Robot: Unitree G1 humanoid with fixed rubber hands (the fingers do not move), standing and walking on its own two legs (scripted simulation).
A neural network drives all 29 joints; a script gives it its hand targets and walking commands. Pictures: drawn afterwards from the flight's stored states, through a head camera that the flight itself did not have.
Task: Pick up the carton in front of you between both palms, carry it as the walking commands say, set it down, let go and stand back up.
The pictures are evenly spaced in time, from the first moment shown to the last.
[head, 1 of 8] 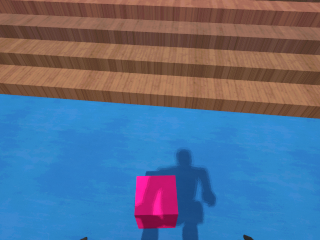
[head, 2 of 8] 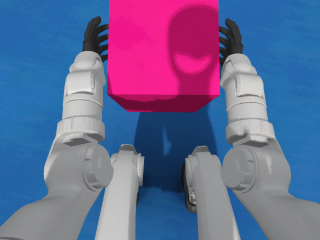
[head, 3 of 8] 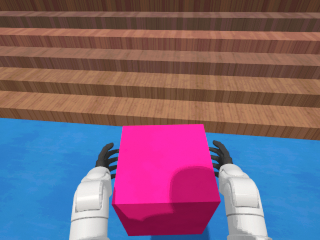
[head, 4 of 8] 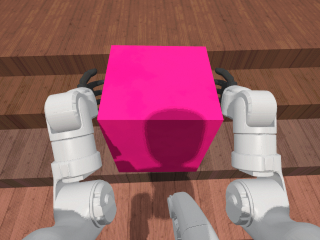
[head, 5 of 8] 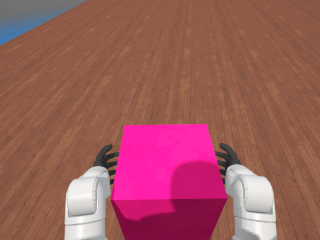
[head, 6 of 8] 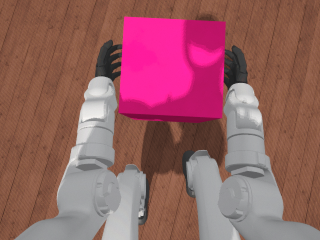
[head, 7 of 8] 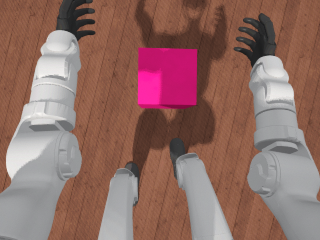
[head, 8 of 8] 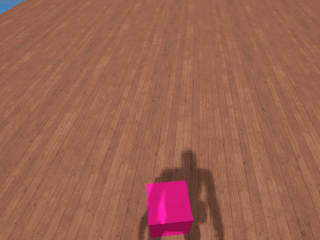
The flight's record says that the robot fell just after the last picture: no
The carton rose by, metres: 1.73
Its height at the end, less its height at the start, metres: +0.97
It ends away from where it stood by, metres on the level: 4.02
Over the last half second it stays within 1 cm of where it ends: yes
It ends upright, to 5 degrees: yes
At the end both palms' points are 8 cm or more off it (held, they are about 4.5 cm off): yes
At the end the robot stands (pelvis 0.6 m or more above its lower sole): yes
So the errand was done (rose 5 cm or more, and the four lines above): yes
